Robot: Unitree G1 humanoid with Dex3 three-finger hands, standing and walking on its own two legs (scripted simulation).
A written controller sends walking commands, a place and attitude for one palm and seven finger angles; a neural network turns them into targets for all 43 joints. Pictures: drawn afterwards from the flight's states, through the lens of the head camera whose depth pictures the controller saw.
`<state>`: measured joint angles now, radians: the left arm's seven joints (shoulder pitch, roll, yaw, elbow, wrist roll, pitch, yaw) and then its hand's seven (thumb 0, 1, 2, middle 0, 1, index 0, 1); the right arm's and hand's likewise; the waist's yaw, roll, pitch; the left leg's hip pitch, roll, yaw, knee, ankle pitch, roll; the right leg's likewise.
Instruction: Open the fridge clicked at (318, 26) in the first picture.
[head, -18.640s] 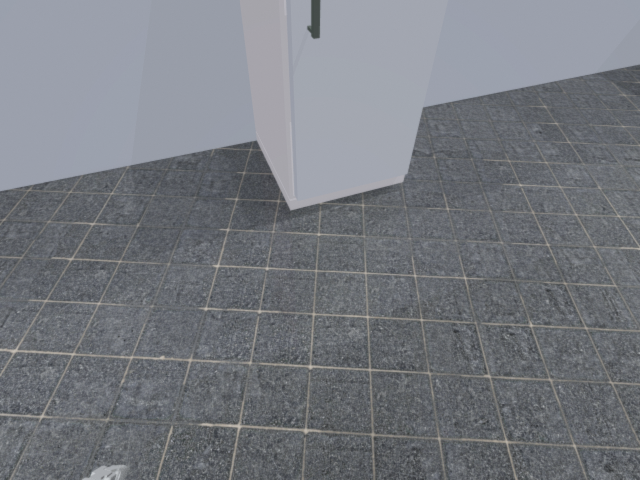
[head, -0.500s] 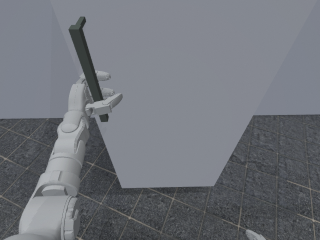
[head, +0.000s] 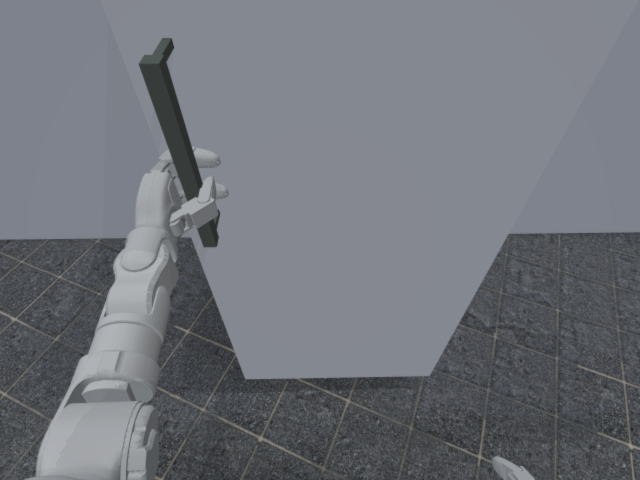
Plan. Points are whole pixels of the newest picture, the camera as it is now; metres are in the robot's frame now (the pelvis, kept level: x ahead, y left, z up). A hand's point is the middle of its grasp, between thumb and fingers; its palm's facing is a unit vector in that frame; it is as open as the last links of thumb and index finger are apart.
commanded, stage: grip the handle and tug to test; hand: left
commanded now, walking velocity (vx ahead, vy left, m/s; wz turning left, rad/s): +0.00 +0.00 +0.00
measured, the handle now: (191, 159) +0.47 +0.18 +0.17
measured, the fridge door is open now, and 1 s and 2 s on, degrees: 0 1 27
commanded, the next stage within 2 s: pull the door a little, standing still in 0.42 s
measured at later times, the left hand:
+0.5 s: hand (208, 208) +0.41 +0.15 +0.14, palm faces +0.05 -1.00 +0.00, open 5.6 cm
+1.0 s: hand (207, 215) +0.39 +0.15 +0.14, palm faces +0.04 -1.00 +0.00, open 6.1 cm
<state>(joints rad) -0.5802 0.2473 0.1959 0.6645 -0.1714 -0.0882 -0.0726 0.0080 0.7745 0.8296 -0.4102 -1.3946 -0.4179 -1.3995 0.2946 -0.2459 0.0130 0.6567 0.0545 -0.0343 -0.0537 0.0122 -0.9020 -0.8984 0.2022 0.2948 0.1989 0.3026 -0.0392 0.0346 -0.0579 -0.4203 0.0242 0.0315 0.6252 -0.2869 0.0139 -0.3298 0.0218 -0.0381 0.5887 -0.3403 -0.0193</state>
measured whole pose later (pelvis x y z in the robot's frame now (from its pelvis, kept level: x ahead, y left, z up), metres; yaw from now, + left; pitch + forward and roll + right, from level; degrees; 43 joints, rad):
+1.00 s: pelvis +0.06 -0.01 +0.01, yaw -5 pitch +4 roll +0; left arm -0.03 0.22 0.24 -0.02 -0.23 0.14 -0.05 0.02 0.80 0.80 -0.21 -1.31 -0.21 -1.34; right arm 0.25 -0.22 0.02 0.53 0.04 0.02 -0.02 0.01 -0.90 -0.90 0.20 0.29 0.20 0.30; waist -0.04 0.04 -0.10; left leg -0.23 0.04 0.09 0.49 -0.31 0.00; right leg -0.19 0.03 -0.01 0.48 -0.32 -0.02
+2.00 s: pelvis +0.02 -0.20 +0.00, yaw +18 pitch +2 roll -3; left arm 0.33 0.26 0.18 -0.41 -0.03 -0.06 0.11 -0.06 0.65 0.79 -0.45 -1.39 -0.26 -1.40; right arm 0.22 -0.16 -0.03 0.64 -0.03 -0.13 -0.06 0.01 -0.90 -0.90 0.20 0.30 0.20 0.30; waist -0.04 0.07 0.07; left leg -0.45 0.09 -0.25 0.44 -0.06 -0.08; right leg -0.18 0.06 -0.01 0.47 -0.32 0.01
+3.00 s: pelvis +0.12 -0.57 +0.01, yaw +63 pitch -1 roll -4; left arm 0.25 0.32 0.26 -0.32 -0.04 -0.06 0.10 -0.02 0.65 0.78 -0.44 -1.38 -0.30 -1.38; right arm 0.20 -0.15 0.00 0.61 -0.01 -0.14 -0.06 0.01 -0.90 -0.90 0.20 0.30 0.20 0.30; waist 0.00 0.04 0.13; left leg -0.28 0.14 -0.11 0.48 -0.19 -0.08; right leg -0.46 -0.02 -0.01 0.85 -0.36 0.08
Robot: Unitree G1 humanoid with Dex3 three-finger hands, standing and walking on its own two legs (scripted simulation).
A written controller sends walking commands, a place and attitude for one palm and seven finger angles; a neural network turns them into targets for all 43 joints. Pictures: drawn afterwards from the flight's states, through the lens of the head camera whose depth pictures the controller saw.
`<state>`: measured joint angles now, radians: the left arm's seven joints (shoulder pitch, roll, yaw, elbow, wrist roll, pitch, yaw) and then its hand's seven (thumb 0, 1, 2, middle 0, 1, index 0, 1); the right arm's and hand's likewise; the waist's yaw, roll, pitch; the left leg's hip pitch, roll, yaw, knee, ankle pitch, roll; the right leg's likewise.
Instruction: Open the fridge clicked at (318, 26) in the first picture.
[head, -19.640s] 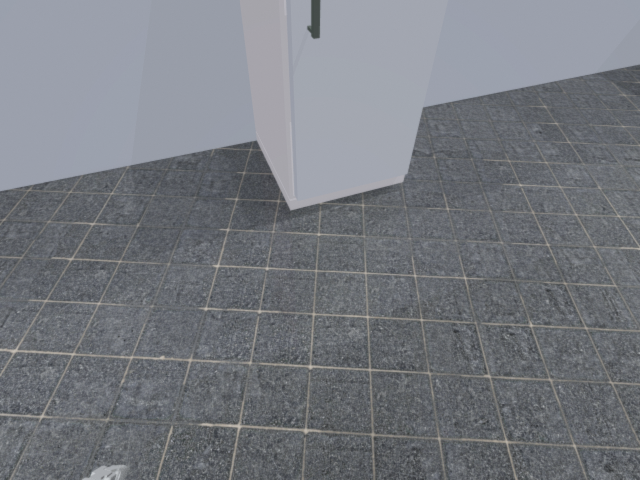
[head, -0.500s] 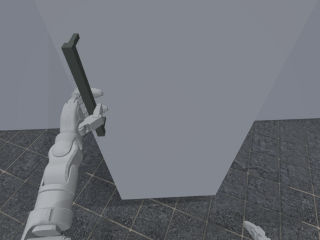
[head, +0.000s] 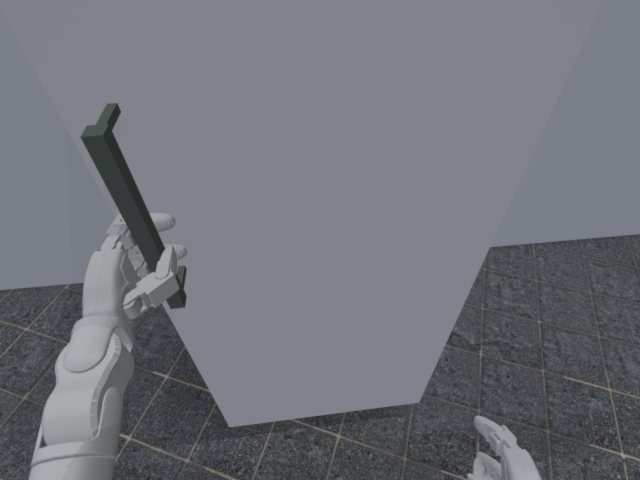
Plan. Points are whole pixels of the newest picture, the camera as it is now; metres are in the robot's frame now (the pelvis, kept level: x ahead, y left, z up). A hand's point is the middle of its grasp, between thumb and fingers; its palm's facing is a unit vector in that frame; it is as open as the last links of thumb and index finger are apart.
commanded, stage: pull the door a little, standing still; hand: left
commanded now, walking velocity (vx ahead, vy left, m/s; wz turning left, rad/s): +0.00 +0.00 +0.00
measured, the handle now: (149, 222) +0.38 +0.22 +0.15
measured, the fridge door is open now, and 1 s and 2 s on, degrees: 1 27 67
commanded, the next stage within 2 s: walk backward, drawing the door open in 0.06 s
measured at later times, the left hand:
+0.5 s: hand (174, 347) +0.24 +0.16 +0.12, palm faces +0.19 -0.90 -0.39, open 6.4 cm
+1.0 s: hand (235, 453) +0.14 +0.08 +0.11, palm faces +0.55 -0.78 -0.29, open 6.3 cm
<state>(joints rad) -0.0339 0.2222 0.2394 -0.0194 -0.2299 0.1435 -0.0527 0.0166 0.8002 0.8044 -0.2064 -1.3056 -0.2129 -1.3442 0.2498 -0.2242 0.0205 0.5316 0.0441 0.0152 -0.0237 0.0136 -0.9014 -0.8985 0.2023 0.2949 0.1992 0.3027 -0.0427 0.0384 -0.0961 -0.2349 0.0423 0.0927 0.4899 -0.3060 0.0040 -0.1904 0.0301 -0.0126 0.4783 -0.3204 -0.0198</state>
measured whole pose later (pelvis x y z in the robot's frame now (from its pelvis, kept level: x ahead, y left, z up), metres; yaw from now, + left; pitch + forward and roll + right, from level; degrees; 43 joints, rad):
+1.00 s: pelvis -0.03 -0.19 -0.01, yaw +22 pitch +2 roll -3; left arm 0.33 0.26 0.18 -0.41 -0.03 -0.06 0.11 -0.06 0.65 0.79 -0.45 -1.39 -0.26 -1.40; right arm 0.22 -0.16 -0.03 0.64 -0.03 -0.13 -0.06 0.01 -0.90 -0.90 0.20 0.30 0.20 0.30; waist -0.04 0.07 0.07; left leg -0.45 0.09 -0.25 0.44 -0.06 -0.08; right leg -0.18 0.06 -0.01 0.47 -0.32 0.01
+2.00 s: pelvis +0.11 -0.56 +0.00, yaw +67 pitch -1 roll -4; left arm 0.25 0.32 0.26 -0.32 -0.04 -0.06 0.10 -0.02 0.65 0.78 -0.44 -1.38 -0.30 -1.38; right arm 0.20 -0.15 0.00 0.61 -0.01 -0.14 -0.06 0.01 -0.90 -0.90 0.20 0.30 0.20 0.30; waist 0.00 0.04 0.13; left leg -0.28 0.14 -0.11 0.48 -0.19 -0.08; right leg -0.46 -0.02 -0.01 0.85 -0.36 0.08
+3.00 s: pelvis +0.17 -0.72 -0.01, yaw +80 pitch -3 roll -1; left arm -0.69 0.47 0.35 0.91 -0.01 -0.18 0.04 -0.06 0.60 0.78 -0.45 -1.40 -0.45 -1.40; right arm 0.25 -0.29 -0.01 0.78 0.04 -0.07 -0.10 0.01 -0.91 -0.90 0.21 0.30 0.20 0.30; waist -0.07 0.04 0.15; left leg -0.42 0.03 0.01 1.00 -0.45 -0.01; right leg -0.29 -0.02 -0.07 0.56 -0.23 -0.02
